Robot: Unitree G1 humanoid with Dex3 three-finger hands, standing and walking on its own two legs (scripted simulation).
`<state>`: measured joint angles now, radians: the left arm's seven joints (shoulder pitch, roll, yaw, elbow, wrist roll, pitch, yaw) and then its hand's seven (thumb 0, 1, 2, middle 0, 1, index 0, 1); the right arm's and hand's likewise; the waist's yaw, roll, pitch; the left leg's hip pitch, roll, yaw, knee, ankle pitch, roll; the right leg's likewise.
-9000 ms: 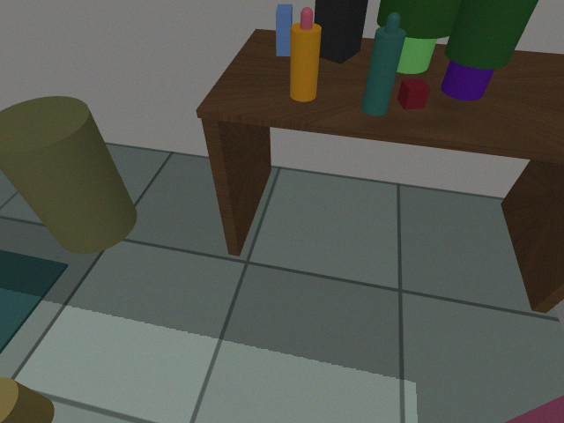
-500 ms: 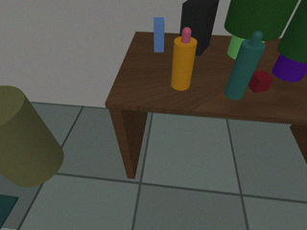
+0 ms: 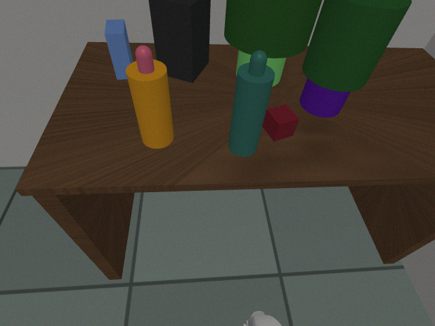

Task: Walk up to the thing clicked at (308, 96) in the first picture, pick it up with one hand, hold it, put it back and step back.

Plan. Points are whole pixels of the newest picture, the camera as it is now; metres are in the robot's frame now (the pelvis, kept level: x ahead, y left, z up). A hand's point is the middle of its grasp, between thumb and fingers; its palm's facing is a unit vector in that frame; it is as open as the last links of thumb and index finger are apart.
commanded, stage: walk up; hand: left
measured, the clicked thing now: (151, 99) +0.57 +0.15 +0.10
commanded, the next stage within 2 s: none
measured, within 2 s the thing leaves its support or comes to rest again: neither
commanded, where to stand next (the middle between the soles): +0.12 -0.03 m, yaw +4 degrees
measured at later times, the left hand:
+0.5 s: hand out of the picture +0.13 +0.18 -0.12, palm faces +0.05 -0.89 -0.46, open 7.4 cm
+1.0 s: hand out of the picture +0.05 +0.22 -0.14, palm faces +0.15 -0.93 -0.35, open 7.4 cm
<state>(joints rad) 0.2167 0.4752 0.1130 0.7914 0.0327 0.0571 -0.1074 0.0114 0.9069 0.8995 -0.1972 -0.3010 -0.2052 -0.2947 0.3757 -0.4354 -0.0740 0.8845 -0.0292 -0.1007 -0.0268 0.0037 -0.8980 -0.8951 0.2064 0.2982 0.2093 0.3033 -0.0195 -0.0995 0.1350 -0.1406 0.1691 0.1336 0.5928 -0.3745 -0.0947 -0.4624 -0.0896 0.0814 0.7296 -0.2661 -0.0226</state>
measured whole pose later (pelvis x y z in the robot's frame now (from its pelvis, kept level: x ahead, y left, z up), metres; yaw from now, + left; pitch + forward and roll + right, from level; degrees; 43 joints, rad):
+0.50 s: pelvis +0.06 -0.10 +0.01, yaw +3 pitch -2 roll +2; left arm 0.22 0.35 0.04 0.85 0.01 -0.05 0.03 0.01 0.90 0.90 -0.20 -0.30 -0.21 -0.30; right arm 0.23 -0.42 -0.05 0.88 -0.01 0.03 0.00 0.00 -0.91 -0.90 0.20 0.30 0.20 0.30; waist 0.02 0.06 0.15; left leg -0.47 -0.03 -0.15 1.00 -0.39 0.01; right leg -0.33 0.01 -0.07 0.66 -0.30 -0.08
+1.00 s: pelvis +0.03 -0.05 +0.01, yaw +7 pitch -4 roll -1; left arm 0.23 0.37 0.03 1.03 0.02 -0.02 -0.01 0.01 0.90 0.90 -0.20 -0.30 -0.21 -0.30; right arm 0.16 -0.35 0.00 0.98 -0.01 0.01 0.03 0.00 -0.90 -0.90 0.20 0.30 0.20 0.30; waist 0.04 0.00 0.03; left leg -0.24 0.02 -0.05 0.62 -0.36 -0.01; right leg -0.29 -0.01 -0.04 0.59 -0.30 -0.01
